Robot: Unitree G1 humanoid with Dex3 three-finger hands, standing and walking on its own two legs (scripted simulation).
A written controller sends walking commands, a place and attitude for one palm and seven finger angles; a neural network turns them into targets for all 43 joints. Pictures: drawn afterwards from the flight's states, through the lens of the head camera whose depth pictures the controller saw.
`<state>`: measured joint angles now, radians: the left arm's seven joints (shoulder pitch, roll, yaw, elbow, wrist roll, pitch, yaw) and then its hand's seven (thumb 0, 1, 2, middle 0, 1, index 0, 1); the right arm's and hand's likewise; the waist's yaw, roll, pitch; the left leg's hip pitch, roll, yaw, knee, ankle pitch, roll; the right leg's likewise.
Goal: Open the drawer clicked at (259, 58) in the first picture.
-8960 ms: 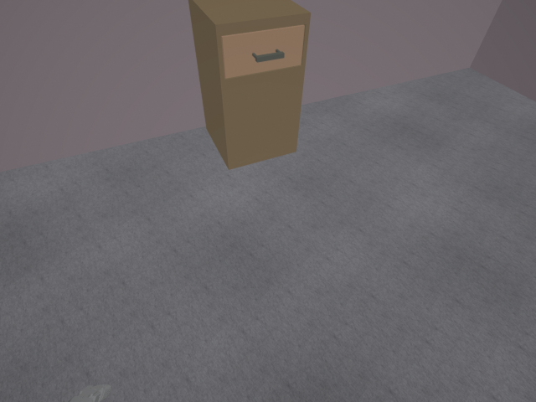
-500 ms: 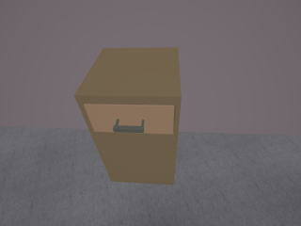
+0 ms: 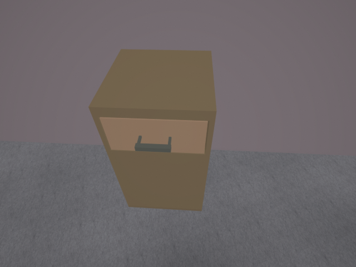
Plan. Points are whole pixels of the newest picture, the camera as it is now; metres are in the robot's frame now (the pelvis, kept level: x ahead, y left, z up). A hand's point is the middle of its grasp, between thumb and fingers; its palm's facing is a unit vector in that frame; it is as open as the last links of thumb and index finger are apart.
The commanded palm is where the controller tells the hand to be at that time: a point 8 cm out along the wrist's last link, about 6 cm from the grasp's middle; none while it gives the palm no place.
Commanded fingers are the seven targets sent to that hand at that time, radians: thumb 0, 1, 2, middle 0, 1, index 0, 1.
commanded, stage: look again from close up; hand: left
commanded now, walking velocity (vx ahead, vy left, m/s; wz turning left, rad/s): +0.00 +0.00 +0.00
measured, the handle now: (153, 143) +0.57 +0.12 -0.13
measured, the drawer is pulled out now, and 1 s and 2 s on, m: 0.00 0.00 0.00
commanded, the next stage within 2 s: raise the hand with hooked fingers in 0.48 s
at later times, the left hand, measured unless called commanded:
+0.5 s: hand out of the picture +0.03 +0.13 -0.17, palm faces +0.02 -0.99 -0.17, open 7.3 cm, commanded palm none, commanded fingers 0.00 0.90 0.90 -0.20 -0.30 -0.20 -0.30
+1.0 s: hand (134, 238) +0.21 +0.12 -0.07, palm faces -0.14 -0.39 -0.91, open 8.5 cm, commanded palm +0.20 +0.18 -0.01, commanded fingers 0.00 0.39 0.68 -0.24 -0.63 -0.24 -0.63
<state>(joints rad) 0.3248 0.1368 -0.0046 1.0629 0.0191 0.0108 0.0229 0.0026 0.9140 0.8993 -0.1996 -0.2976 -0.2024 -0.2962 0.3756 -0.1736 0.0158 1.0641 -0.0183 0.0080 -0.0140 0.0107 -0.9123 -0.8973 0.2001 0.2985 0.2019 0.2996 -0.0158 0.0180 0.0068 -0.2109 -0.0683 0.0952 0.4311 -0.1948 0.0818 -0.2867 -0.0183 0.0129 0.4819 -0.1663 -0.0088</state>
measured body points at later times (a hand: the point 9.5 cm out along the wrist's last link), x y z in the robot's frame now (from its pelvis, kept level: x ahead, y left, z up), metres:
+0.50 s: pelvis +0.05 -0.03 +0.00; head +0.05 -0.03 +0.45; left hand +0.03 +0.18 -0.16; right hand +0.04 -0.24 -0.16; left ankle +0.03 +0.07 -0.74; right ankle +0.06 -0.12 -0.74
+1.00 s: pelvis +0.06 -0.05 -0.03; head +0.08 -0.06 +0.42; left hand +0.21 +0.14 -0.02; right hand +0.31 -0.29 -0.07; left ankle +0.03 +0.07 -0.74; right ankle +0.06 -0.12 -0.74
